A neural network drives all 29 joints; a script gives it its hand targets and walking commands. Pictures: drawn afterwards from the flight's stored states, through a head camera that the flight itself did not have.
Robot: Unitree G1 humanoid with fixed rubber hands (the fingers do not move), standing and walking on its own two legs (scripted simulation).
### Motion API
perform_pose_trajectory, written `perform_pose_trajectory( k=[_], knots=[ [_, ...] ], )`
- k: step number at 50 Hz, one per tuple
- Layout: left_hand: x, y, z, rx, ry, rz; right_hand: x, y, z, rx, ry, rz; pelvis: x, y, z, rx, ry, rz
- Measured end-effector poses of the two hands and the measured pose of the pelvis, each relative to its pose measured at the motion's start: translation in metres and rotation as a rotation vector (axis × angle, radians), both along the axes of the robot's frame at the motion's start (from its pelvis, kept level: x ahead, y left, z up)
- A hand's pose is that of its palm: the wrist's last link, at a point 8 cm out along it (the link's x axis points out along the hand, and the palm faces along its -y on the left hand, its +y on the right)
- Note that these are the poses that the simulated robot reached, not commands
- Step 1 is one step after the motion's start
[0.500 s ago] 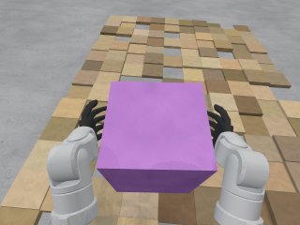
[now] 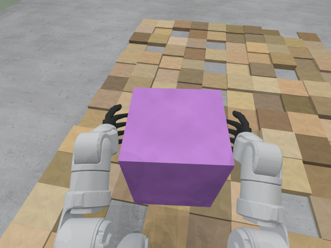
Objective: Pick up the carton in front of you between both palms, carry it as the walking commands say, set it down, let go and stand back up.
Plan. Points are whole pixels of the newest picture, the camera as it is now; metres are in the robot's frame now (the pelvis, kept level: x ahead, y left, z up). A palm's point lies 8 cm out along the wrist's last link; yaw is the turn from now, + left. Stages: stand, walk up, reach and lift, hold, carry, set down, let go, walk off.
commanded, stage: carry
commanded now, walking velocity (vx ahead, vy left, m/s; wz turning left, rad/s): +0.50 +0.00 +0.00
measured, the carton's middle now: (174, 151) +0.37 +0.02 +0.04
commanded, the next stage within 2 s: none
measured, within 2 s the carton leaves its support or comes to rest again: neither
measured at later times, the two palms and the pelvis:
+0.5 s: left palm (129, 42) +0.70 +0.19 +0.16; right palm (219, 37) +0.75 -0.10 +0.16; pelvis +0.37 -0.01 +0.05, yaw +0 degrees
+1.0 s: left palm out of the picture +1.11 +0.13 +0.16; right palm (228, 0) +1.09 -0.17 +0.17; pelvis +0.74 +0.01 +0.05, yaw +0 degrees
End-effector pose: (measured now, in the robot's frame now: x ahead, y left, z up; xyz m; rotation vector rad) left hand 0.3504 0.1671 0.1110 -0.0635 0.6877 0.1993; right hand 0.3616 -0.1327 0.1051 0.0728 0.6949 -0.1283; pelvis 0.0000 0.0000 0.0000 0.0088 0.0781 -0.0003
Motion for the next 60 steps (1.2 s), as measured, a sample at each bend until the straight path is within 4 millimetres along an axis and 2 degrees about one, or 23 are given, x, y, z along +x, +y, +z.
perform_pose_trajectory(
  k=[4,8,13,16,19,24,27,29,31,33,38,41,45,50,56,58,60],
  knots=[
    [0.081,-0.006,-0.001,-0.03,-0.03,-0.036,0.067,-0.006,0.003,-0.023,-0.03,-0.043,0.062,0.01,0.002,0.037,0.013,0.003],
    [0.154,-0.018,0.004,-0.043,-0.054,-0.083,0.122,-0.018,0.007,-0.006,-0.051,-0.101,0.111,0.021,0.011,0.045,0.042,0.0],
    [0.22,-0.041,0.008,-0.066,-0.049,-0.113,0.171,-0.039,0.007,0.028,-0.045,-0.175,0.179,0.022,0.027,0.01,0.053,-0.007],
    [0.253,-0.044,0.011,-0.063,-0.056,-0.085,0.213,-0.043,0.009,0.049,-0.052,-0.166,0.227,0.014,0.03,-0.022,0.024,0.009],
    [0.281,-0.027,0.017,-0.055,-0.06,-0.005,0.27,-0.027,0.019,0.045,-0.053,-0.074,0.275,0.002,0.036,-0.026,0.015,0.007],
    [0.334,0.017,0.039,-0.034,-0.092,0.139,0.371,0.02,0.048,0.045,-0.088,0.075,0.354,-0.01,0.049,0.013,0.038,-0.006],
    [0.384,0.036,0.056,-0.027,-0.122,0.165,0.428,0.041,0.06,0.05,-0.118,0.108,0.405,-0.008,0.049,0.015,0.041,-0.011],
    [0.427,0.041,0.066,-0.023,-0.154,0.14,0.464,0.044,0.069,0.041,-0.153,0.097,0.441,-0.004,0.042,-0.005,0.022,-0.003],
    [0.476,0.036,0.075,-0.025,-0.205,0.078,0.495,0.037,0.079,0.01,-0.207,0.056,0.478,0.002,0.027,-0.028,-0.006,-0.005],
    [0.52,0.022,0.08,-0.034,-0.219,0.013,0.52,0.022,0.084,-0.029,-0.223,0.016,0.506,0.007,0.023,-0.005,-0.014,0.003],
    [0.603,-0.021,0.084,-0.046,-0.113,-0.112,0.563,-0.02,0.082,-0.014,-0.117,-0.119,0.571,0.024,0.038,-0.024,0.003,-0.004],
    [0.647,-0.038,0.083,-0.06,-0.069,-0.143,0.593,-0.036,0.083,-0.002,-0.072,-0.174,0.609,0.029,0.047,-0.042,0.016,-0.014],
    [0.699,-0.045,0.072,-0.074,-0.028,-0.143,0.646,-0.042,0.078,0.0,-0.027,-0.194,0.663,0.027,0.052,-0.056,0.024,-0.014],
    [0.758,-0.036,0.051,-0.081,-0.017,-0.091,0.724,-0.036,0.065,-0.017,-0.014,-0.141,0.737,0.014,0.045,-0.046,0.014,-0.004],
    [0.836,-0.023,0.029,-0.04,-0.056,-0.012,0.832,-0.024,0.04,-0.018,-0.054,-0.036,0.844,-0.005,0.017,-0.004,-0.027,0.019],
    [0.859,-0.016,0.021,-0.015,-0.049,0.013,0.865,-0.016,0.029,-0.013,-0.047,0.004,0.868,-0.009,0.012,-0.019,-0.021,0.017],
    [0.876,-0.009,0.011,-0.019,-0.015,0.033,0.889,-0.008,0.018,-0.016,-0.013,0.035,0.892,-0.015,0.014,-0.019,-0.016,0.017]
  ],
)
